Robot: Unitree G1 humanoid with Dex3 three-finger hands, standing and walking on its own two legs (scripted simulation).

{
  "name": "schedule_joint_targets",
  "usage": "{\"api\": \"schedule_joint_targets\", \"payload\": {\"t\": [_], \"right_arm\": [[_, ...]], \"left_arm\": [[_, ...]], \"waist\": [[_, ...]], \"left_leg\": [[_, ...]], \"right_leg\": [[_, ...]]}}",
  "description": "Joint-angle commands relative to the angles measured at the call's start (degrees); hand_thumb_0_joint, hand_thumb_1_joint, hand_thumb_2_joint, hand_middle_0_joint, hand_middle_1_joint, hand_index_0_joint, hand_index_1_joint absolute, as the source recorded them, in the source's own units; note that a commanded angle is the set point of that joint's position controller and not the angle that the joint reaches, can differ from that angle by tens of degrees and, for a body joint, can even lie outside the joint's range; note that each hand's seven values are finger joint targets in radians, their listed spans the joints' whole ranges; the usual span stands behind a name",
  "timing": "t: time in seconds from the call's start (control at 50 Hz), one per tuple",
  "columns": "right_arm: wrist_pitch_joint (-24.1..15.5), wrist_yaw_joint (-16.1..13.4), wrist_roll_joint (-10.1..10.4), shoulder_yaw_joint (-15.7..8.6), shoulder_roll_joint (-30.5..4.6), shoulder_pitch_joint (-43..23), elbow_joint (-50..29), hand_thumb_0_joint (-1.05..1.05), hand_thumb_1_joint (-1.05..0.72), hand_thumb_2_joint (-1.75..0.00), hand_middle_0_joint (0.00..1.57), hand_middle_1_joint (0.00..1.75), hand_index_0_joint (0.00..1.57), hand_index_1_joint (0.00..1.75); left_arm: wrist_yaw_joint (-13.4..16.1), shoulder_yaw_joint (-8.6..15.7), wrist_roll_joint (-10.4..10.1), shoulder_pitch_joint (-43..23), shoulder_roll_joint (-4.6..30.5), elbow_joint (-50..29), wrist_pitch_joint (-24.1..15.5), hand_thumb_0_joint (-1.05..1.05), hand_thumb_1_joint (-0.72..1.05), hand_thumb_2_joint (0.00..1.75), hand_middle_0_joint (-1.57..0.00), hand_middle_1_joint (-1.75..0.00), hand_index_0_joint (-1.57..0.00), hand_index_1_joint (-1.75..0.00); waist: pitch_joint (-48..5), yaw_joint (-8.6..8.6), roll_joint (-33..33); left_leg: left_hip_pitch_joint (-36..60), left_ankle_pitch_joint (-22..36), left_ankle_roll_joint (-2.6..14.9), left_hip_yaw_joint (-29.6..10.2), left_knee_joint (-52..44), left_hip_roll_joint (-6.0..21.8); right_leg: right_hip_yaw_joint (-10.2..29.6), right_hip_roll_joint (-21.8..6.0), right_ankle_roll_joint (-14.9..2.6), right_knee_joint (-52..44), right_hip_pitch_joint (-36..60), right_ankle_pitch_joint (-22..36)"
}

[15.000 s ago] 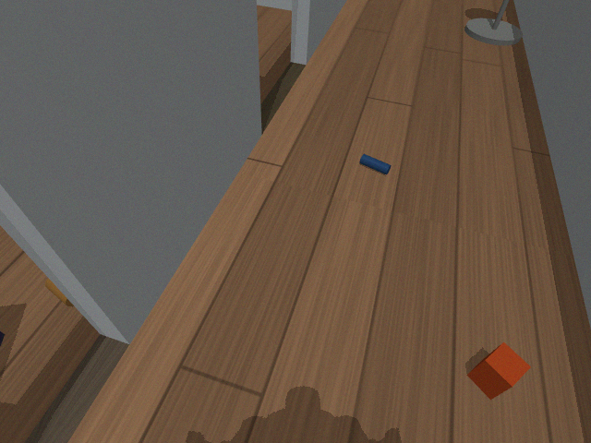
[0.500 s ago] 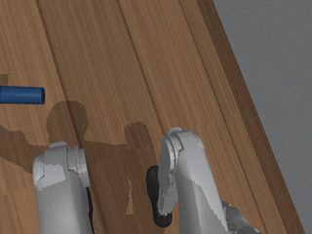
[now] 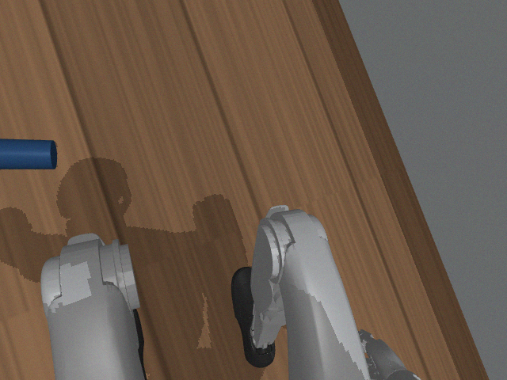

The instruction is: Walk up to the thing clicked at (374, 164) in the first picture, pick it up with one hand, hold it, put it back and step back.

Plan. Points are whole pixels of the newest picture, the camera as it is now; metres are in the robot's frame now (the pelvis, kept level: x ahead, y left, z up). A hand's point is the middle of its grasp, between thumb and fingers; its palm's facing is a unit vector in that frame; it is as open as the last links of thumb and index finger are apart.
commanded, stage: rise first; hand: left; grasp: from above
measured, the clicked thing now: (3, 154) +0.48 +0.34 -0.29
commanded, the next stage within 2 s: approach in 1.32 s
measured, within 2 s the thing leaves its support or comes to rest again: neither
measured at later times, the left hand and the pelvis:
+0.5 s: hand out of the picture +0.42 +0.37 -0.17, palm faces -0.46 -0.07 -0.89, open 14.1 cm; pelvis +0.00 +0.00 +0.00, yaw +0 degrees
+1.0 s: hand out of the picture +0.43 +0.37 -0.16, palm faces -0.46 -0.05 -0.89, open 14.2 cm; pelvis +0.00 +0.00 +0.00, yaw +0 degrees
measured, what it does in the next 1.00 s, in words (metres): stands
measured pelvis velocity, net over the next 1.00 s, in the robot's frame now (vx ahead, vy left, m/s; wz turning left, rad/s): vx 0.00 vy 0.00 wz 0.00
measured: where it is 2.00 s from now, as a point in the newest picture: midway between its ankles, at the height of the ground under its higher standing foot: (196, 351)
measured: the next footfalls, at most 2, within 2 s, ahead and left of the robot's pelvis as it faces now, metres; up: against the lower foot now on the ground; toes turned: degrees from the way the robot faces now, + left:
none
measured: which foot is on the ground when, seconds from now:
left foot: down 0.00-1.00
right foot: down 0.00-1.00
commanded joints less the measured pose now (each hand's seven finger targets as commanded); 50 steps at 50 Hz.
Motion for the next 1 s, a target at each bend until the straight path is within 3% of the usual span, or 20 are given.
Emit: {"api": "schedule_joint_targets", "payload": {"t": [0.0, 0.1, 0.3, 0.44, 0.62, 0.66, 0.72, 0.84, 0.92, 0.98], "right_arm": [[-0.2, -0.4, -0.4, -5.1, -15.9, 10.0, -0.5, 0.00, -0.91, -0.90, 0.20, 0.30, 0.20, 0.30], [-0.6, -0.3, -0.5, -4.9, -15.7, 10.3, -0.2, 0.00, -0.91, -0.90, 0.20, 0.30, 0.20, 0.30], [-1.5, -0.1, -0.5, -5.0, -15.6, 10.4, -0.2, 0.00, -0.91, -0.90, 0.20, 0.30, 0.20, 0.30], [-1.9, 0.0, -0.2, -4.8, -15.9, 10.6, -0.3, 0.00, -0.91, -0.90, 0.20, 0.30, 0.20, 0.30], [-1.9, 0.1, -0.4, -4.5, -15.8, 10.6, -0.6, 0.00, -0.91, -0.90, 0.20, 0.30, 0.20, 0.30], [-2.0, 0.0, -0.5, -4.3, -15.7, 10.7, -0.4, 0.00, -0.91, -0.90, 0.20, 0.30, 0.20, 0.30], [-1.9, -0.1, -0.4, -4.3, -15.9, 10.5, -0.5, 0.00, -0.91, -0.90, 0.20, 0.30, 0.20, 0.30], [-2.1, -0.1, -0.2, -4.1, -15.7, 10.5, -0.5, 0.00, -0.91, -0.90, 0.20, 0.30, 0.20, 0.30], [-2.2, -0.3, 0.4, -4.3, -15.8, 9.9, -0.7, 0.00, -0.91, -0.90, 0.20, 0.30, 0.20, 0.30], [-2.2, -0.3, 0.3, -4.4, -15.6, 10.4, -0.4, 0.00, -0.91, -0.90, 0.20, 0.30, 0.20, 0.30]], "left_arm": [[2.9, 2.9, -1.7, -15.3, 17.5, -8.5, -0.2, 0.00, -0.52, 0.99, -0.07, -1.00, -0.07, -0.99], [4.1, 3.5, -1.6, -15.1, 17.4, -8.3, 0.2, 0.00, -0.54, 1.00, -0.06, -1.00, -0.07, -1.00], [5.4, 2.4, -1.1, -16.1, 16.1, -7.0, 1.8, 0.00, -0.54, 1.01, -0.07, -1.00, -0.07, -1.00], [4.7, 2.0, -1.4, -15.3, 15.7, -6.0, 3.1, 0.00, -0.56, 1.03, -0.06, -1.00, -0.06, -1.01], [3.7, 1.9, -2.2, -16.1, 16.0, -7.4, 1.8, 0.00, -0.56, 1.03, -0.07, -1.00, -0.06, -1.01], [3.8, 1.5, -1.9, -16.1, 15.9, -6.8, 1.7, 0.00, -0.56, 1.03, -0.07, -1.00, -0.06, -1.01], [4.2, 2.3, -1.4, -16.6, 16.9, -7.6, 1.5, 0.00, -0.56, 1.03, -0.07, -1.00, -0.06, -1.00], [4.5, 0.7, -0.9, -16.2, 15.0, -5.5, 2.3, 0.00, -0.58, 1.05, -0.07, -0.99, -0.05, -1.01], [4.1, 1.0, -1.3, -17.3, 16.0, -6.8, 2.8, 0.00, -0.57, 1.04, -0.07, -1.00, -0.06, -1.01], [3.9, 0.9, -1.3, -17.6, 15.7, -7.6, 3.3, 0.00, -0.57, 1.04, -0.07, -0.99, -0.06, -1.00]], "waist": [[-37.9, 0.54, 23.4], [-37.5, 0.39, 23.5], [-38.1, -0.18, 23.3], [-36.9, -0.13, 24.0], [-37.7, -0.44, 23.3], [-36.1, -0.75, 23.2], [-38.1, -0.07, 23.6], [-35.1, -0.68, 23.4], [-37.3, 0.30, 24.1], [-38.0, -0.31, 23.5]], "left_leg": [[34.4, 12.5, 0.79, 4.7, -15.0, -1.1], [34.0, 12.9, 0.87, 5.4, -14.6, -1.2], [33.8, 12.0, 0.78, 5.4, -14.7, -1.2], [34.6, 12.4, 0.62, 4.8, -15.8, -1.3], [33.1, 11.3, 0.70, 5.2, -15.1, -1.4], [32.3, 10.2, 0.75, 5.3, -15.0, -1.5], [32.5, 10.8, 0.77, 5.7, -14.6, -1.5], [31.5, 8.9, 0.69, 5.6, -16.0, -1.7], [32.7, 8.7, 0.55, 5.3, -16.3, -1.6], [32.2, 10.8, 0.89, 5.8, -15.2, -1.8]], "right_leg": [[-4.5, 2.2, -4.41, -11.6, 13.1, 11.2], [-4.1, 2.3, -4.31, -12.2, 14.1, 11.6], [-4.5, 2.4, -4.37, -12.1, 13.9, 11.3], [-4.9, 2.1, -4.17, -11.5, 12.9, 11.4], [-4.7, 2.3, -4.25, -12.2, 14.7, 11.1], [-4.4, 2.3, -4.31, -12.5, 14.2, 10.2], [-4.3, 2.4, -4.31, -12.4, 14.9, 10.8], [-4.6, 2.3, -4.44, -12.7, 13.4, 9.3], [-4.5, 2.2, -4.62, -12.3, 12.7, 9.1], [-4.2, 2.1, -4.24, -12.4, 14.4, 11.0]]}}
